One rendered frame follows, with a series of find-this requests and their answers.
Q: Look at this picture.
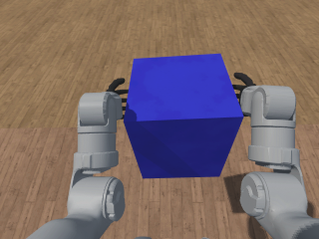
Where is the left robot forearm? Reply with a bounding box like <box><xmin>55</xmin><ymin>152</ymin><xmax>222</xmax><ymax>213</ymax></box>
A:
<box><xmin>67</xmin><ymin>92</ymin><xmax>123</xmax><ymax>213</ymax></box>

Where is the right robot upper arm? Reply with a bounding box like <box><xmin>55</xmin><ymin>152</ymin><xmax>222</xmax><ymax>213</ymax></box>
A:
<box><xmin>239</xmin><ymin>171</ymin><xmax>319</xmax><ymax>239</ymax></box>

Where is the carton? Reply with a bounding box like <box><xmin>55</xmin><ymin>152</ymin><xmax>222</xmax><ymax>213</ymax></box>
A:
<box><xmin>124</xmin><ymin>53</ymin><xmax>244</xmax><ymax>179</ymax></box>

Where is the right robot forearm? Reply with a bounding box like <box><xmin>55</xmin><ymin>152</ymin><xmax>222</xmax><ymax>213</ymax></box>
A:
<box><xmin>239</xmin><ymin>85</ymin><xmax>308</xmax><ymax>210</ymax></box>

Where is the robot left hand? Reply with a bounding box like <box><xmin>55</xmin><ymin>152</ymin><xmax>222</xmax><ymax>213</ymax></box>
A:
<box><xmin>106</xmin><ymin>78</ymin><xmax>129</xmax><ymax>120</ymax></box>

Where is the left robot upper arm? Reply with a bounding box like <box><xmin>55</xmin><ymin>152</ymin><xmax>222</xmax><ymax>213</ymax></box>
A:
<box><xmin>26</xmin><ymin>176</ymin><xmax>126</xmax><ymax>239</ymax></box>

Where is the robot right hand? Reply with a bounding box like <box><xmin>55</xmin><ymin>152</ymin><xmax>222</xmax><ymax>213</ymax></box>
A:
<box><xmin>232</xmin><ymin>73</ymin><xmax>256</xmax><ymax>117</ymax></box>

